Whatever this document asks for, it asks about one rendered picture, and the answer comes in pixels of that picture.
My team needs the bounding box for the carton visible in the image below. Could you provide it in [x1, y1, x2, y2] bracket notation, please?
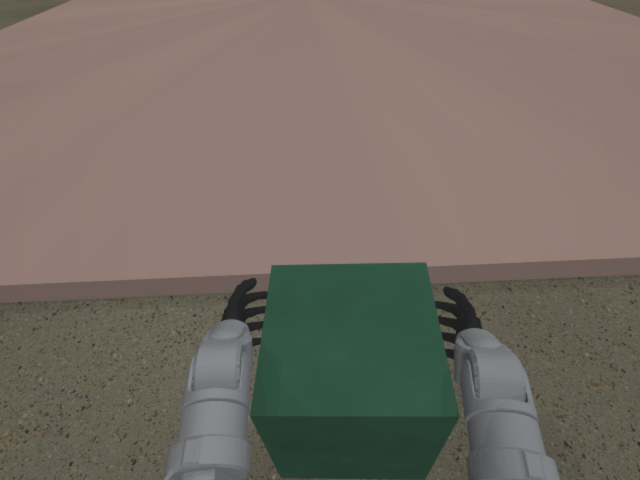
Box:
[250, 262, 460, 480]

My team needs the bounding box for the left robot forearm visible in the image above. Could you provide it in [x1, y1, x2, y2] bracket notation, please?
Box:
[163, 319, 253, 480]

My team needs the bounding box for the left robot hand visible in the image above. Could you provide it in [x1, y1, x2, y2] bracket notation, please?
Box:
[221, 278, 268, 347]

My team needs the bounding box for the right robot forearm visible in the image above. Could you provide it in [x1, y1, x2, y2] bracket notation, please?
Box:
[454, 328, 560, 480]

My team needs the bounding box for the right robot hand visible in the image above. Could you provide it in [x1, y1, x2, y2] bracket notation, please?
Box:
[435, 287, 483, 359]

